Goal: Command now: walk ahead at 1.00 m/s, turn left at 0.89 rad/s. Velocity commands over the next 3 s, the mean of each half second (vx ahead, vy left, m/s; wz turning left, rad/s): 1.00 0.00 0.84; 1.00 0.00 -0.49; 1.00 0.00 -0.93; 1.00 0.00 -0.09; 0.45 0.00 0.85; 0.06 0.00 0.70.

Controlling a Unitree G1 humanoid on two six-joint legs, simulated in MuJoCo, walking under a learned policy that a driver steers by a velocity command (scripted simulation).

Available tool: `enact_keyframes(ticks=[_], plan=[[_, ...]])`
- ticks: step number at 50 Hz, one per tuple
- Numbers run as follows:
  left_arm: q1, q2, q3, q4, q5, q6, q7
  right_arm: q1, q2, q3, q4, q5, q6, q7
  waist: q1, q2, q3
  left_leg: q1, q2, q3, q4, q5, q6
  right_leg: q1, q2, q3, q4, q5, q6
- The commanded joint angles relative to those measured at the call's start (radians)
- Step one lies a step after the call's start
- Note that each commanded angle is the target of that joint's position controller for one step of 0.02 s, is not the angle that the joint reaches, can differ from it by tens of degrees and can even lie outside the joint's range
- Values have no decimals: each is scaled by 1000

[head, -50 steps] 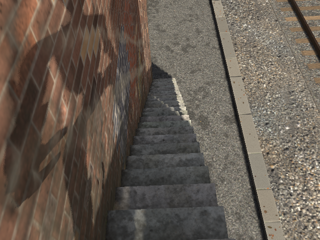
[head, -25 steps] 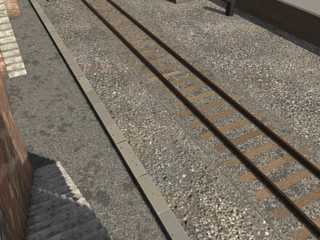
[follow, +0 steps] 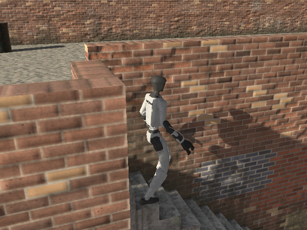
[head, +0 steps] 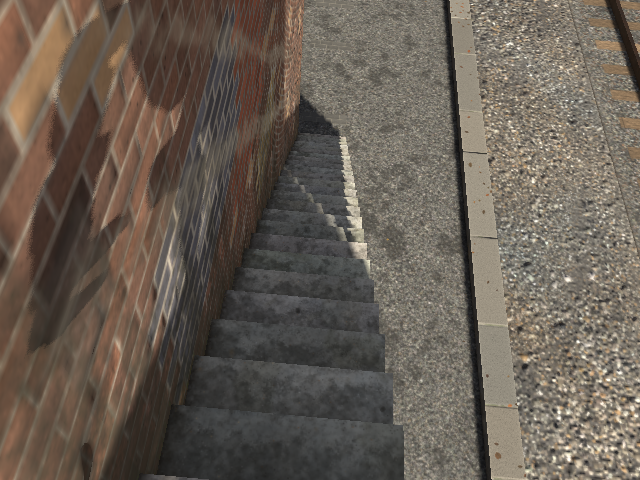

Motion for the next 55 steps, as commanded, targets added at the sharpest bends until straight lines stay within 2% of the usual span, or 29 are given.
enact_keyframes(ticks=[1, 3, 6, 7, 8, 9, 11, 13, 15, 17, 21, 22, 23, 24, 26, 28, 29, 31, 33, 34, 38, 41, 43, 47, 50, 51, 53, 54, 55], plan=[[37, -29, -17, 51, -48, -64, -22, -53, 193, 75, -42, 10, -10, 90, -27, 56, -107, 349, 70, 65, -380, 850, 19, -286, -111, -20, 54, 121, -104], [-53, 46, -8, 49, -31, -76, -38, 265, 136, 40, 101, -2, 37, 104, -157, -67, -163, 585, 5, 179, -60, 829, 53, -422, -178, -6, 248, 272, -115], [96, 60, 2, 153, -5, -43, -72, 554, -4, 6, 213, -68, 68, 11, -233, 12, -77, 797, -100, 328, -127, 424, 84, -501, -159, -100, 705, 679, -19], [36, 168, 31, 181, 10, -26, -66, 705, -29, -1, 246, -76, 66, 1, -375, 1, 25, 1041, -21, 104, -276, 248, 158, -762, -118, -52, 1042, 571, 25], [-66, 126, 37, 172, 55, 29, -49, 839, -133, -31, 309, -25, 29, -3, -439, 242, 107, 1078, 48, 5, -243, 408, 202, -1003, 36, -66, 1482, -257, 39], [-21, 77, 9, 84, 101, 52, -39, 803, -147, -11, 326, 12, -16, -17, -289, 286, 68, 981, 36, -187, -244, 511, 133, -1089, 18, 40, 1220, -151, 3], [-51, 119, 10, 113, 82, 56, -60, 567, -71, 12, 265, 4, -88, -43, -145, -92, 148, 591, 57, -248, -301, 106, 111, -915, -55, 57, 884, 81, -31], [39, -45, -40, 76, 57, 116, -58, 382, -5, 53, 255, 45, -150, -64, 53, 17, 65, 93, 132, -543, -319, 44, 246, -525, -23, 82, 577, 310, -8], [139, 31, -4, 106, -28, 86, -38, 200, 70, 59, 224, 36, -185, -121, 113, -105, 48, -217, -17, -389, -265, -273, 192, -96, -10, 91, 260, 895, 9], [236, -4, -12, 116, -65, 80, -24, 61, 103, 72, 220, 60, -184, -142, 155, 39, 9, -350, -97, -249, -107, -206, 134, 306, -26, 119, 58, 1188, 0], [648, 49, 32, 251, -43, 80, -28, -30, 169, 77, 159, 45, -130, -76, 332, -92, -83, -215, -224, 91, 1054, -277, 19, 422, -120, 190, -384, 1309, -178], [470, 26, -8, 226, -47, 82, -64, 49, 188, 76, 64, 62, -126, -69, 157, -250, -5, -378, -260, 234, 1187, -744, -22, 382, -185, 236, -231, 1632, -227], [234, 167, 26, 147, -85, 68, -78, 264, 193, 92, 81, 73, -134, -78, -2, -476, -33, -281, -181, 128, 1024, -703, -66, 150, -282, 524, -324, 1321, -344], [72, 47, 4, 94, -93, 48, -84, 209, 144, 84, 80, 57, -126, -83, -1, -442, 48, -118, -64, -51, 890, -858, -63, -148, -253, 541, -322, 1144, -291], [-236, -19, -19, -57, -57, 49, -59, 405, 108, 65, 183, 15, -154, -71, -179, 160, 153, 395, 60, -35, -163, -497, -69, -637, -13, 170, -107, 907, -46], [92, 66, 11, 31, 0, 119, -78, 134, 308, 121, 171, 8, -144, -29, 8, 166, 68, 298, 6, 240, -481, -148, -111, -372, 96, 186, 84, 385, -77], [94, 82, 33, 33, -2, 131, -84, 269, 275, 117, 161, 27, -153, -12, -70, 49, -3, 663, 93, 95, -456, -28, -64, -674, 168, 283, 242, 175, -66], [32, -87, -31, -78, -45, 144, -120, 7, 131, 110, 18, 32, -171, -44, 37, 298, 116, -72, 364, -114, -791, -605, -119, -382, 23, 234, 246, 589, -11], [68, -48, -12, -37, -33, 136, -103, -74, 103, 107, -77, 31, -198, -80, 85, 10, 92, -289, 424, -158, -637, -607, -156, -126, -49, 194, 236, 862, -45], [221, -43, -7, -34, -17, 149, -100, -134, 29, 98, -105, -26, -193, -59, 138, 34, 57, -143, 463, -129, -746, -409, -184, -138, 73, 391, 428, 663, -18], [469, 19, 6, 18, -34, 130, -83, -244, 73, 68, -77, -15, -209, -16, 229, 216, -144, 488, 396, 159, -442, 101, -161, -243, -42, 318, -17, 663, -43], [303, 28, 32, -40, -93, 150, -71, -127, 148, 91, -78, 7, -160, -23, 101, 161, 37, 742, 321, 223, -741, 482, -217, -365, 100, 376, -14, 308, -124], [187, 0, 23, -106, 33, 116, -92, 371, 27, 22, 75, 43, -157, -15, -79, 171, -167, 1287, 506, 155, -273, 1053, -161, -766, 35, 223, 146, 375, -68], [130, 11, 45, -56, 92, 78, -120, 444, 121, 38, 162, 33, -193, -72, -78, 173, -51, 1031, 477, 228, -89, 429, -169, -826, -44, 126, 114, 666, -134], [306, -98, 18, 54, 20, 57, -129, 234, 152, 45, 148, 52, -152, -109, 109, 6, -23, 411, 275, 464, 163, -82, -115, -108, 8, -43, -337, 1297, -96], [532, -73, 37, 134, -1, 73, -104, 110, 119, 49, 107, 70, -154, -103, 239, 48, -202, 248, 346, 418, 327, 147, -120, 247, 36, -75, 33, 1335, -152], [789, -12, 53, 210, -8, 113, -49, -166, 143, 41, 43, 110, -177, -48, 492, -141, -61, -66, 151, 426, 876, -439, -155, 387, -55, 110, -132, 1279, -329], [771, 50, 54, 231, -23, 116, -33, -211, 189, 45, 9, 45, -174, -31, 462, -301, 33, -77, 6, 443, 1186, -804, -142, 259, -51, 112, -239, 1685, -329], [751, -8, -3, 232, 30, 118, 3, -114, 298, 74, -78, 61, -198, -8, 275, -198, 34, -342, 32, 381, 1195, -877, -125, 361, -20, 168, -166, 1595, -260]])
